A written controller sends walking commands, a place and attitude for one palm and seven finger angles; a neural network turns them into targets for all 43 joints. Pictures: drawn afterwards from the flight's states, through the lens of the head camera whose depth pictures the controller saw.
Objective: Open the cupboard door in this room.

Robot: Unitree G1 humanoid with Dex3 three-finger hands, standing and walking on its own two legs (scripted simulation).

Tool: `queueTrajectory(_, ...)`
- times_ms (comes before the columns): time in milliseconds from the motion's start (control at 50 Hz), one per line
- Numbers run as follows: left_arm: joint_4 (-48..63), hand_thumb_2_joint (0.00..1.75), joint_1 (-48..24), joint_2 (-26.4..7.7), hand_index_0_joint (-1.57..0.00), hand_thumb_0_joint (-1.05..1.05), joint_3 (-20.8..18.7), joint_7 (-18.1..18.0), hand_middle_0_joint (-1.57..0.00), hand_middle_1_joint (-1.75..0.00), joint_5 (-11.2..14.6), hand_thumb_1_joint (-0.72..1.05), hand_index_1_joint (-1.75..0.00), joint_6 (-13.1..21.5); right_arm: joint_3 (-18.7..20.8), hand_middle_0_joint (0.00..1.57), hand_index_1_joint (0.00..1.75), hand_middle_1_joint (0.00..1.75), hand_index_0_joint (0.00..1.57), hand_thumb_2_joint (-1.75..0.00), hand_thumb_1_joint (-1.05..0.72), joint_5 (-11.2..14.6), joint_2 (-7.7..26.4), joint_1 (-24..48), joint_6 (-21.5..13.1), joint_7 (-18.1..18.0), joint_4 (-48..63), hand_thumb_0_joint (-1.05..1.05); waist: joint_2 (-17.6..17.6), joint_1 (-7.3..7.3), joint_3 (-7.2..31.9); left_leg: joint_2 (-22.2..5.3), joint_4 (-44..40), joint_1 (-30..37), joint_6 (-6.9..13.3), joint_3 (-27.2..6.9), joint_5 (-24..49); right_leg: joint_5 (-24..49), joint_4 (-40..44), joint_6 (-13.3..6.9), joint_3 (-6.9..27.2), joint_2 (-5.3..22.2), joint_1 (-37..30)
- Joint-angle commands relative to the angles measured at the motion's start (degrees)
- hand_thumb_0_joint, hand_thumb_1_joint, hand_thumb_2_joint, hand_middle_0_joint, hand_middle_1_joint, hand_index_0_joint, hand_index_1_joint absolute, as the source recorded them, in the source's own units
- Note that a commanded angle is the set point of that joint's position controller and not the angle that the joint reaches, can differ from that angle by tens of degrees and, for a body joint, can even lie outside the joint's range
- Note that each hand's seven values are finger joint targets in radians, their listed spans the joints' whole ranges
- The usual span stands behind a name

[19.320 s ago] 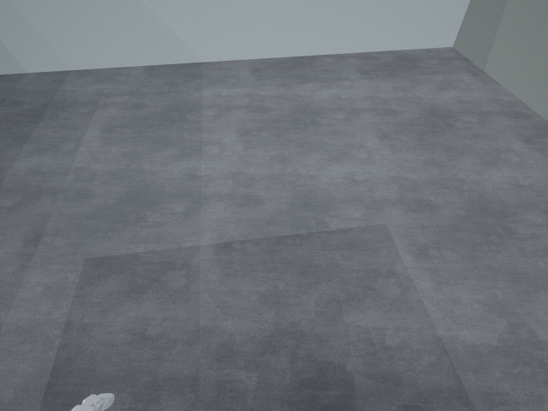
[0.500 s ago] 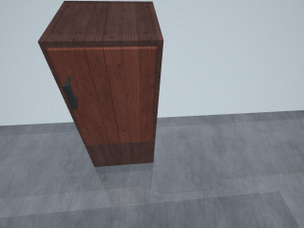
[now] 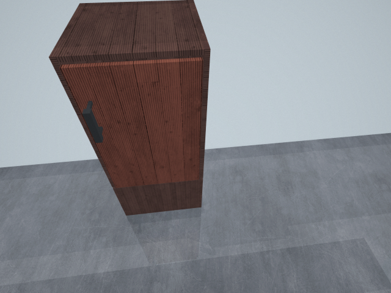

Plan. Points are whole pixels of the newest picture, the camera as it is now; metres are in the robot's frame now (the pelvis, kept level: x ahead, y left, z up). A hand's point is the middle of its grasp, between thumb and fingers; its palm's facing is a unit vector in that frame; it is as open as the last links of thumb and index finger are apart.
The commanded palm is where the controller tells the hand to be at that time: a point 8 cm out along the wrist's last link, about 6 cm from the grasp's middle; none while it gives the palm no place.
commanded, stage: look again from close up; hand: left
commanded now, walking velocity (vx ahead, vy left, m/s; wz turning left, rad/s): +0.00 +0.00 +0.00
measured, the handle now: (94, 122) +0.57 +0.35 -0.02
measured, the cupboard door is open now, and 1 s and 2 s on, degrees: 0 0 0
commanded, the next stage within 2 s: shuffle to correct the standing spot in 0.42 s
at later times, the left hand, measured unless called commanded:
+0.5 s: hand out of the picture +0.04 +0.20 -0.17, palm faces +0.03 -0.97 -0.22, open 7.3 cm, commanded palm none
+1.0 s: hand out of the picture +0.03 +0.24 -0.19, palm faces +0.17 -0.97 -0.17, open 7.4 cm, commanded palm none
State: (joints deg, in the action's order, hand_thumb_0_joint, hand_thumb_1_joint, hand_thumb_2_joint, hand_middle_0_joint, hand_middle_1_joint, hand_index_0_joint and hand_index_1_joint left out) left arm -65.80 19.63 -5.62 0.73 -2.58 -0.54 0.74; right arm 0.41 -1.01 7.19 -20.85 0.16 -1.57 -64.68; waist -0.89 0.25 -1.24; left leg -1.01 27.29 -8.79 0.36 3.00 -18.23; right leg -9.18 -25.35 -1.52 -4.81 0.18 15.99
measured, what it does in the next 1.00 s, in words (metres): steps on the spot: left foot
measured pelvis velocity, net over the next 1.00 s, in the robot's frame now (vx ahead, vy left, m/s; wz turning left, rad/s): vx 0.07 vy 0.06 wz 0.11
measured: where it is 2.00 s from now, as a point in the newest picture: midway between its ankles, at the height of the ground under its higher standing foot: outside the picture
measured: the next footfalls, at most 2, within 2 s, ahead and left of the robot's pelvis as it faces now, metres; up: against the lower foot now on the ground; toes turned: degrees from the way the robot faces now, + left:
left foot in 0.90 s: +0.07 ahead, +0.14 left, +0.00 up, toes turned +10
right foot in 1.38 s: +0.20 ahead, -0.03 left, +0.00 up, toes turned +4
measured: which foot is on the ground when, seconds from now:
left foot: down 0.00-0.72, up 0.74-0.88, down 0.90-1.00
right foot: down 0.00-0.90, up 0.92-1.00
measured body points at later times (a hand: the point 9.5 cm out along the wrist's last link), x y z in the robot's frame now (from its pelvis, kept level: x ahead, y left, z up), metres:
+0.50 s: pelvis +0.03 +0.02 +0.00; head +0.03 +0.00 +0.45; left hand +0.03 +0.25 -0.15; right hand +0.00 -0.19 -0.17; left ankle -0.04 +0.11 -0.74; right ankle +0.05 -0.10 -0.74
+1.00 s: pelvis +0.07 +0.06 -0.01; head +0.08 +0.08 +0.44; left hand +0.02 +0.29 -0.18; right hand +0.10 -0.18 -0.16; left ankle +0.03 +0.13 -0.74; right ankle +0.04 -0.08 -0.68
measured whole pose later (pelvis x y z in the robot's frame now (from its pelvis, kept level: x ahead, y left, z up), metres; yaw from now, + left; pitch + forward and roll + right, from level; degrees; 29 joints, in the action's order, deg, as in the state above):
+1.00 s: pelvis +0.07 +0.06 -0.01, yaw +6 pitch +0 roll -1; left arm -62.3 18.9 -9.2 -3.6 -0.5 -1.7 -1.9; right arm 1.3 -1.9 10.4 -18.5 -2.1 -0.8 -58.3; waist 1.3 -0.2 -1.5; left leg 1.6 35.3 -14.1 4.5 4.7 -21.4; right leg -28.6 -60.3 -0.9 -4.1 5.1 24.4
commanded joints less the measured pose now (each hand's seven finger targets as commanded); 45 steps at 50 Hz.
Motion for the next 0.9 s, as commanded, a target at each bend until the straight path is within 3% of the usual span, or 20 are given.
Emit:
queueTrajectory(0,2.9,0.9,1.3,-8.1,-0.2,0.0,-1.6,-0.1,-0.2,-0.3,-0.4,0.9,-0.3,1.7,-0.3,0.2,0.3,0.3,0.2,-0.9,-0.9,-0.2,3.1,-5.3,-1.8,0.2,4.7,0.0,-2.4,-1.94,0.3,-3.0,-3.3,-5.4,1.3,-4.4,1.5,-11.9,3.0,-2.4,9.6,7.1,0.0)
queueTrajectory(60,2.8,0.9,1.2,-6.3,-0.2,0.0,-1.1,0.5,-0.2,-0.3,-0.2,0.9,-0.3,1.4,-0.5,0.2,0.3,0.3,0.2,-0.9,-0.9,0.1,3.8,-5.3,-2.3,-0.1,5.2,0.0,0.1,-1.04,-3.2,-5.0,-7.1,-9.7,2.2,-6.9,3.1,-4.9,0.7,-1.6,6.5,5.2,-3.2)
queueTrajectory(140,2.4,0.9,1.7,-5.3,-0.2,0.0,-0.9,0.5,-0.2,-0.3,0.2,0.9,-0.3,1.4,-0.9,0.2,0.3,0.3,0.2,-0.9,-0.9,0.2,4.9,-5.4,-2.9,-0.5,4.9,0.0,1.9,-0.49,-5.6,-4.9,-8.7,-9.2,2.2,-6.7,8.4,2.7,-0.4,-1.4,6.1,5.3,-4.8)
queueTrajectory(160,2.6,0.9,1.3,-5.5,-0.2,0.0,-0.9,0.5,-0.2,-0.3,0.1,0.9,-0.3,1.2,-0.9,0.2,0.3,0.3,0.2,-0.9,-0.9,0.1,5.0,-5.8,-2.9,-0.5,4.7,0.0,0.9,-0.44,-6.5,-5.1,-9.3,-9.8,2.2,-6.7,8.9,2.6,-0.9,-1.2,5.5,5.2,-5.1)
queueTrajectory(260,2.9,0.9,1.0,-6.0,-0.2,0.0,-1.0,0.3,-0.2,-0.3,0.2,0.9,-0.3,1.0,-1.1,0.2,0.3,0.3,0.2,-0.9,-0.9,0.1,5.3,-5.6,-3.1,-0.8,3.8,0.0,-0.2,-0.26,-5.1,-4.9,-8.6,-6.1,2.0,-5.6,18.2,8.1,-2.0,-1.0,5.3,5.5,-6.5)
queueTrajectory(380,3.3,0.9,0.2,-6.3,-0.2,0.0,-1.4,0.3,-0.2,-0.3,0.3,0.9,-0.3,0.9,-1.0,0.2,0.3,0.3,0.2,-0.9,-0.9,0.1,5.6,-4.5,-3.0,-0.9,2.8,0.0,1.0,-0.18,-2.8,-4.9,-8.3,-3.0,1.9,-5.1,20.8,10.5,-2.2,-0.7,5.2,5.8,-7.8)
queueTrajectory(500,3.1,0.9,-0.1,-6.4,-0.2,0.0,-1.4,0.4,-0.2,-0.3,0.2,0.9,-0.3,0.6,-1.0,0.2,0.3,0.3,0.2,-0.9,-0.9,0.1,5.4,-3.4,-2.6,-0.9,1.9,0.0,0.3,-0.16,-4.4,-4.8,-9.2,-3.4,1.9,-4.9,16.0,8.5,-1.0,-0.8,5.6,5.9,-7.5)
queueTrajectory(540,3.2,0.9,0.2,-6.9,-0.2,0.0,-1.9,0.5,-0.2,-0.3,0.0,0.9,-0.3,0.6,-1.0,0.2,0.3,0.3,0.2,-0.9,-0.9,0.0,5.9,-3.7,-2.4,-0.8,1.7,0.0,0.5,-0.03,-3.3,-4.1,-8.1,-4.2,2.3,-4.7,9.1,4.3,-1.8,-1.3,5.7,6.3,-8.3)
queueTrajectory(600,4.2,0.9,0.2,-7.9,-0.2,0.0,-2.7,0.9,-0.2,-0.3,-0.5,0.9,-0.3,0.3,-0.7,0.2,0.3,0.3,0.2,-0.9,-0.9,-0.2,6.8,-2.9,-1.9,-0.4,2.7,0.0,-0.2,0.47,-4.8,-3.7,-6.9,-7.5,3.3,-5.4,0.6,-5.7,-3.4,-1.9,5.6,6.5,-6.6)
queueTrajectory(620,4.5,0.9,0.5,-8.3,-0.2,0.0,-3.0,1.1,-0.2,-0.3,-0.7,0.9,-0.3,0.3,-0.5,0.2,0.3,0.3,0.2,-0.9,-0.9,-0.2,6.7,-2.3,-1.8,-0.2,3.1,0.0,-0.2,0.83,-5.5,-3.4,-5.7,-8.7,3.5,-5.2,-1.4,-8.5,-3.1,-2.2,6.2,7.0,-6.1)
queueTrajectory(660,4.7,0.9,1.8,-9.7,-0.2,0.0,-3.7,1.3,-0.2,-0.3,-0.8,0.9,-0.3,0.4,-0.3,0.2,0.3,0.3,0.2,-0.9,-0.9,-0.2,6.3,-1.6,-1.4,0.0,4.2,0.0,3.4,1.25,-6.7,-1.0,-0.7,-12.8,3.2,-3.8,-4.5,-13.6,-0.2,-3.7,10.2,9.7,-6.8)
queueTrajectory(700,4.4,0.9,5.2,-12.4,-0.2,0.0,-5.0,1.0,-0.2,-0.3,-0.9,0.9,-0.3,0.7,-0.2,0.2,0.3,0.3,0.2,-0.9,-0.9,-0.1,5.1,-1.2,-1.1,0.2,5.3,0.0,12.8,2.22,-5.4,2.2,10.3,-17.3,1.9,0.2,-6.7,-14.6,6.1,-7.3,19.3,17.3,-10.2)
queueTrajectory(720,4.4,0.9,7.0,-12.9,-0.2,0.0,-5.5,0.8,-0.2,-0.3,-1.0,0.9,-0.3,0.9,0.0,0.2,0.3,0.3,0.2,-0.9,-0.9,-0.1,5.1,0.8,-1.1,0.2,6.2,0.0,14.7,3.34,-5.1,1.6,16.1,-19.6,1.7,-0.3,-11.0,-12.2,9.1,-9.9,23.8,21.0,-10.9)
queueTrajectory(760,4.6,0.9,8.0,-13.0,-0.2,0.0,-6.3,0.4,-0.2,-0.3,-1.5,0.9,-0.3,1.4,0.7,0.2,0.3,0.3,0.2,-0.9,-0.9,0.0,5.4,4.1,-1.4,0.8,8.0,0.0,11.6,4.02,-5.2,-0.8,22.8,-23.4,1.8,-2.5,-16.0,-7.2,10.1,-12.8,25.4,24.7,-11.2)
queueTrajectory(780,5.3,0.9,6.3,-13.1,-0.2,0.0,-6.4,0.3,-0.2,-0.3,-1.7,0.9,-0.3,1.6,0.8,0.2,0.3,0.3,0.2,-0.9,-0.9,0.1,5.3,4.4,-1.6,1.2,8.3,0.0,9.8,3.19,-4.6,-2.1,21.6,-21.7,2.1,-4.3,-16.5,-4.8,8.7,-12.1,23.3,24.8,-9.2)
queueTrajectory(820,7.1,0.9,0.6,-13.2,-0.2,0.0,-6.3,0.8,-0.2,-0.3,-1.6,0.9,-0.3,1.6,0.8,0.2,0.3,0.3,0.2,-0.9,-0.9,0.3,3.8,0.4,-1.7,1.8,7.1,0.0,8.7,-0.48,-1.2,-1.2,10.5,-8.7,1.7,-1.7,-8.4,-2.6,4.1,-7.9,11.6,20.4,-1.5)
queueTrajectory(840,7.7,0.9,-1.8,-13.2,-0.2,0.0,-6.3,1.0,-0.2,-0.3,-1.4,0.9,-0.3,1.2,0.7,0.2,0.3,0.3,0.2,-0.9,-0.9,0.2,3.1,-4.1,-1.8,1.8,5.6,0.0,7.1,-2.8,0.1,1.1,3.4,0.8,1.2,1.5,-0.6,-7.2,0.3,-5.2,6.4,16.9,4.4)
queueTrajectory(860,8.8,0.9,-4.1,-10.9,-0.2,0.0,-5.8,1.1,-0.2,-0.3,-1.3,0.9,-0.3,0.5,1.0,0.2,0.3,0.3,0.2,-0.9,-0.9,0.0,4.7,-9.6,-2.0,1.6,3.8,0.0,-0.6,-5.2,-0.6,1.3,-1.6,5.7,0.6,-0.3,0.2,-15.0,-9.3,-2.5,0.1,11.6,9.7)
queueTrajectory(880,10.6,0.9,-5.3,-7.6,-0.2,0.0,-5.3,1.7,-0.2,-0.3,-0.6,0.9,-0.3,-0.2,2.4,0.2,0.3,0.3,0.2,-0.9,-0.9,-1.0,10.9,-12.8,-1.9,1.1,3.3,0.0,-19.5,-6.36,-2.6,-10.7,-10.1,6.6,4.8,-19.1,-8.1,-25.5,-26.1,0.9,-5.3,4.0,20.9)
